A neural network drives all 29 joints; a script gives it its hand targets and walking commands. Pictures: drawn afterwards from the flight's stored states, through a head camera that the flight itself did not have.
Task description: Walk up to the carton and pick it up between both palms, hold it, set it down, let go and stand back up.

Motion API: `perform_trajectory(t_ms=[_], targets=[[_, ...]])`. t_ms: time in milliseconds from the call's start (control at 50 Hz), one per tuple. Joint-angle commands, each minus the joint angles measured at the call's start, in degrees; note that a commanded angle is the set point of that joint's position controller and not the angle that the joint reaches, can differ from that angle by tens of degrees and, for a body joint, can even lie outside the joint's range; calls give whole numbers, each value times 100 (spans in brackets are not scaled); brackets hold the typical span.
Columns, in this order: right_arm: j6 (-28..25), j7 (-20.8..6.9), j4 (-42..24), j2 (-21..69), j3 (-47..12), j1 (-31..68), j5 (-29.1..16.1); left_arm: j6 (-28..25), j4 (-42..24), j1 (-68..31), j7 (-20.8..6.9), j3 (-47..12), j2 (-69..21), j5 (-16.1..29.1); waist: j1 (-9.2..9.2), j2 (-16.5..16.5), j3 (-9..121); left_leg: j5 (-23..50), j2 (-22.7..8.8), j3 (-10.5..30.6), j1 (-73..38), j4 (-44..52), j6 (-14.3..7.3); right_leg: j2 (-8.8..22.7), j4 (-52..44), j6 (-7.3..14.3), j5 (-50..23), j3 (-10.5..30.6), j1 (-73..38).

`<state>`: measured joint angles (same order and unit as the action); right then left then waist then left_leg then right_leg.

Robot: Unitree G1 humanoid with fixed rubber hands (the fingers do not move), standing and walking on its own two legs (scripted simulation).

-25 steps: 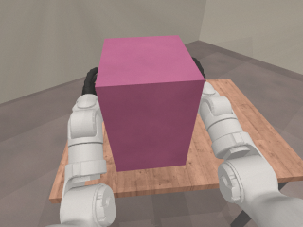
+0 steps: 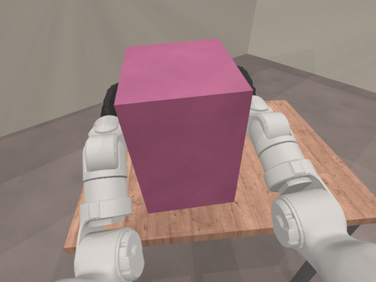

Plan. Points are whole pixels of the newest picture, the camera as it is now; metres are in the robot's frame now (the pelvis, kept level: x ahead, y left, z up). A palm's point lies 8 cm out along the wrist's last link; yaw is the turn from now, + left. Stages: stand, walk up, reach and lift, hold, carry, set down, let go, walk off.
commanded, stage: hold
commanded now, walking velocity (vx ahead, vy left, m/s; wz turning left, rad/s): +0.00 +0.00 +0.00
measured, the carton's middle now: (182, 127) +0.35 +0.01 +0.21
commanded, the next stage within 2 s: none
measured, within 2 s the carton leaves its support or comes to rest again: neither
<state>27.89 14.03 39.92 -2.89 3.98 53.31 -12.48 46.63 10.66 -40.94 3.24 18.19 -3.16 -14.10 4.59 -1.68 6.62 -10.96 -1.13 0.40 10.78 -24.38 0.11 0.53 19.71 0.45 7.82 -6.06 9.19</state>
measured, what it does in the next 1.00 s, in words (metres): stands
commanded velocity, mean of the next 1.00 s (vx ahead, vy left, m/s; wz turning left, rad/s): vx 0.00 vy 0.00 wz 0.00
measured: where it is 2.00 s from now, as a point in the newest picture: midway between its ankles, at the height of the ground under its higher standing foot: outside the picture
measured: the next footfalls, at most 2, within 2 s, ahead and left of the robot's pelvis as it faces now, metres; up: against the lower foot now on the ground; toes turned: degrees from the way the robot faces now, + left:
none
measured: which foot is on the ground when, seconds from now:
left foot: down 0.00-1.00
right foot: down 0.00-1.00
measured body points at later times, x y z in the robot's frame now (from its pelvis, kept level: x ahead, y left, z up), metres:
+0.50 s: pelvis +0.01 +0.00 +0.00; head -0.05 +0.02 +0.45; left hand +0.38 +0.15 +0.23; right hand +0.40 -0.13 +0.25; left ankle +0.03 +0.12 -0.74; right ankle +0.03 -0.11 -0.74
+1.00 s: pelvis +0.00 +0.00 +0.00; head -0.05 +0.03 +0.45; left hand +0.38 +0.15 +0.22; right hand +0.40 -0.13 +0.25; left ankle +0.03 +0.12 -0.74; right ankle +0.03 -0.11 -0.74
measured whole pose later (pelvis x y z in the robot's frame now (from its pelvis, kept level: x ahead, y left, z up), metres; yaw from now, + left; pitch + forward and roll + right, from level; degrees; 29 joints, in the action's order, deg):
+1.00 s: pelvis +0.00 +0.00 +0.00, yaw +0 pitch -2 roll -1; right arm 30.7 15.1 38.0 -4.0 2.7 53.8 -14.8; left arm 48.4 9.2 -41.4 3.0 18.2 -3.1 -14.1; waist 4.6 -1.9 6.4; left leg -11.3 -1.1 0.4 10.8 -24.4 0.1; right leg 0.5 19.7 0.4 8.2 -6.1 9.2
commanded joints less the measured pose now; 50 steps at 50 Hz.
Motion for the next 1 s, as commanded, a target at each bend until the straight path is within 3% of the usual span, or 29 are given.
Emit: perform_trajectory(t_ms=[0, 20, 40, 60, 120, 140, 160, 200, 220, 280, 300, 340, 400, 420, 460, 480, 500, 520, 540, 660, 680, 700, 720, 740, 760, 800, 840, 900, 980], targets=[[-99, -617, -2217, 4108, -1845, 4957, -1007, -527, -964, -5790, -773, -3217, -3230, 1345, 254, 398, 2597, 625, 411, 155, -395, 494, 137, -398, -63, -407, -980, 245, -1861], [-33, -629, -1919, 3958, -1807, 4796, -915, -478, -679, -5694, -769, -3090, -3181, 1180, 308, 408, 2238, 439, 421, 154, -388, 563, 125, -408, -135, -394, -736, 211, -1669], [-81, -635, -2067, 4017, -1806, 4933, -969, -480, -719, -5714, -774, -3103, -3186, 1217, 228, 362, 2268, 398, 432, 135, -306, 589, 112, -427, -142, -392, -623, 210, -1632], [-31, -619, -1767, 3839, -1656, 4608, -930, -435, -664, -5542, -787, -3115, -3263, 1136, 347, 580, 2079, 485, 423, 137, -333, 566, 215, -408, -116, -336, -761, 241, -1682], [15, -674, -1435, 3964, -1623, 4634, -813, -490, -811, -5972, -820, -3044, -3166, 1176, 344, 419, 1977, 85, 392, 116, -173, 698, 145, -386, -159, -356, -318, 194, -1638], [-57, -676, -1927, 4033, -1727, 4825, -928, -500, -965, -5984, -789, -3259, -3246, 1325, 311, 580, 2323, 384, 406, 130, -259, 615, 199, -411, -77, -338, -668, 220, -1799], [-28, -662, -1809, 3946, -1738, 4647, -872, -464, -807, -5688, -790, -3263, -3258, 1272, 324, 520, 2254, 483, 375, 145, -370, 576, 223, -429, -92, -326, -698, 219, -1721], [-20, -595, -2220, 3986, -1923, 4785, -1028, -429, -870, -5456, -809, -3172, -3096, 1246, 297, 359, 2586, 887, 478, 88, -418, 466, 129, -418, -107, -405, -1192, 251, -2066], [-12, -593, -2208, 4024, -1960, 4713, -1116, -458, -1208, -5718, -796, -3244, -3202, 1269, 290, 582, 2614, 1037, 459, 133, -536, 445, 197, -438, -10, -415, -1199, 215, -1897], [22, -545, -2391, 4009, -2023, 4739, -1066, -431, -1232, -5725, -771, -3419, -3207, 1397, 370, 533, 2685, 1163, 455, 170, -532, 350, 231, -474, -2, -430, -1262, 180, -1877], [2, -538, -2576, 3964, -2029, 4665, -1146, -432, -1367, -5590, -754, -3609, -3339, 1483, 441, 696, 2868, 1388, 451, 171, -701, 276, 294, -473, -23, -412, -1428, 189, -1882], [31, -485, -2767, 3947, -2125, 4579, -1321, -375, -1496, -5485, -781, -3635, -3313, 1510, 469, 675, 2983, 1778, 441, 200, -870, 169, 339, -500, 56, -407, -1884, 209, -2065], [156, -412, -2759, 3918, -2185, 4442, -1343, -301, -1201, -5252, -827, -3422, -3142, 1334, 386, 367, 2594, 1367, 488, 203, -547, 246, 218, -498, 27, -465, -1736, 276, -2150], [165, -409, -2776, 3824, -2089, 4520, -1340, -254, -1181, -5087, -847, -3315, -3192, 1223, 396, 516, 2571, 1479, 501, 187, -600, 261, 224, -494, -2, -437, -1750, 255, -2154], [215, -430, -2389, 3861, -1924, 4431, -1176, -255, -1082, -5259, -915, -3139, -3078, 1193, 382, 402, 2276, 961, 488, 119, -515, 393, 161, -448, -95, -443, -1281, 267, -1958], [208, -436, -2535, 3809, -1923, 4593, -1202, -224, -1012, -5173, -919, -3223, -3153, 1216, 412, 473, 2300, 892, 482, 120, -417, 467, 207, -462, -108, -436, -1193, 220, -2033], [215, -467, -2238, 3811, -1784, 4530, -1097, -264, -995, -5455, -936, -3153, -3130, 1174, 406, 520, 2139, 707, 465, 142, -420, 491, 199, -426, -130, -415, -965, 229, -1845], [226, -489, -2054, 3777, -1690, 4454, -1133, -258, -965, -5492, -935, -3071, -3180, 1083, 387, 627, 2095, 825, 433, 121, -424, 533, 245, -445, -76, -394, -1022, 254, -1869], [202, -499, -2232, 3834, -1803, 4556, -1154, -269, -1073, -5510, -948, -3083, -3134, 1185, 381, 413, 2325, 853, 433, 104, -419, 486, 202, -463, -68, -423, -1121, 235, -1962], [176, -548, -2319, 3999, -1840, 4707, -1066, -375, -1121, -5800, -905, -3218, -3154, 1354, 336, 425, 2483, 612, 455, 137, -249, 533, 173, -439, -79, -403, -898, 233, -1891], [160, -543, -2440, 4037, -1950, 4912, -1233, -366, -971, -5571, -868, -3071, -3143, 1325, 218, 339, 2544, 682, 466, 156, -302, 521, 102, -443, -70, -446, -994, 233, -1864], [220, -561, -2208, 3918, -1844, 4706, -1228, -338, -960, -5588, -871, -3117, -3153, 1276, 297, 408, 2238, 591, 435, 192, -174, 573, 182, -455, -90, -406, -857, 240, -1809], [165, -560, -2425, 3936, -1918, 4879, -1178, -325, -865, -5485, -877, -3095, -3162, 1258, 237, 345, 2364, 640, 453, 131, -251, 574, 160, -449, -114, -404, -887, 231, -1878], [185, -574, -2192, 4023, -1874, 4725, -1104, -397, -1150, -5824, -845, -3168, -3129, 1338, 292, 406, 2558, 582, 418, 159, -254, 561, 166, -444, -38, -391, -880, 239, -1854], [215, -576, -2110, 3958, -1924, 4747, -1118, -357, -953, -5729, -837, -2974, -3003, 1132, 205, 271, 2351, 474, 466, 142, -201, 590, 111, -444, -103, -393, -737, 214, -1903], [214, -543, -2252, 4035, -1869, 4660, -1125, -374, -1090, -5608, -888, -2973, -3071, 1267, 283, 236, 2481, 769, 439, 137, -371, 527, 105, -412, -65, -434, -1187, 273, -1956], [203, -539, -2147, 3835, -1747, 4652, -1156, -313, -1009, -5525, -901, -3053, -3121, 1181, 358, 460, 2341, 690, 463, 157, -216, 535, 174, -447, -78, -390, -1047, 260, -1981], [201, -588, -1927, 3899, -1718, 4787, -1065, -324, -656, -5683, -893, -2899, -3065, 1122, 235, 322, 2096, 22, 452, 122, -44, 679, 78, -406, -135, -414, -368, 274, -1736], [159, -608, -2192, 3946, -1795, 4831, -1104, -345, -1037, -5722, -849, -3063, -3121, 1202, 240, 541, 2445, 484, 430, 122, -215, 615, 146, -425, -63, -373, -754, 238, -1857]])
